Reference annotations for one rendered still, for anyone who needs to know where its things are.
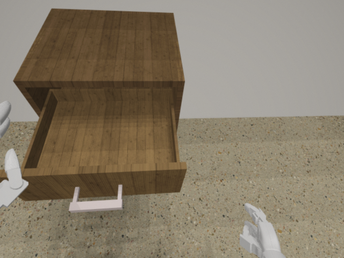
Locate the robot right hand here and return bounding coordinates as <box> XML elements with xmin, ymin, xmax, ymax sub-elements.
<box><xmin>240</xmin><ymin>203</ymin><xmax>281</xmax><ymax>258</ymax></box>

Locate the handle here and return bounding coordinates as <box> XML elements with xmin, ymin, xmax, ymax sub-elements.
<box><xmin>69</xmin><ymin>185</ymin><xmax>123</xmax><ymax>213</ymax></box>

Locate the cabinet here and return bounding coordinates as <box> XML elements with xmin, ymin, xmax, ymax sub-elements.
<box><xmin>13</xmin><ymin>9</ymin><xmax>185</xmax><ymax>131</ymax></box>

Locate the drawer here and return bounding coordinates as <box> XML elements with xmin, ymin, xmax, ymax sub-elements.
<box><xmin>0</xmin><ymin>89</ymin><xmax>187</xmax><ymax>201</ymax></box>

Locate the robot left hand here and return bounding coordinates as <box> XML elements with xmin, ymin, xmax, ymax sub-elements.
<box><xmin>0</xmin><ymin>101</ymin><xmax>28</xmax><ymax>208</ymax></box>

